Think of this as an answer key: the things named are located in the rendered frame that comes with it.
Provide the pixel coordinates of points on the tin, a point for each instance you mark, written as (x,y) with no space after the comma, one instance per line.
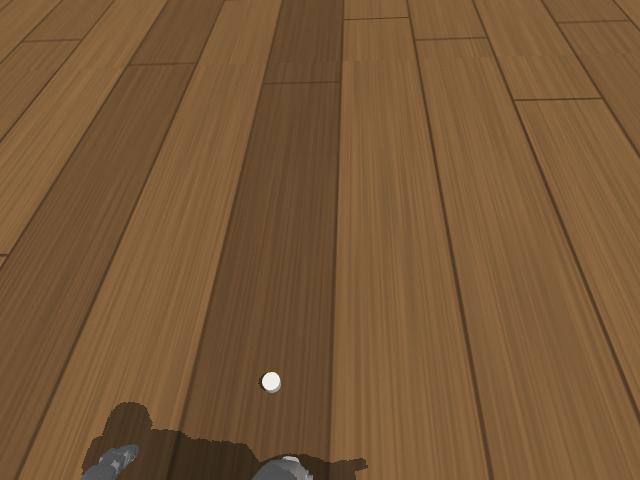
(271,382)

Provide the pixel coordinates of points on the left robot hand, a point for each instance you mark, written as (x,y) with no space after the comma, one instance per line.
(112,463)

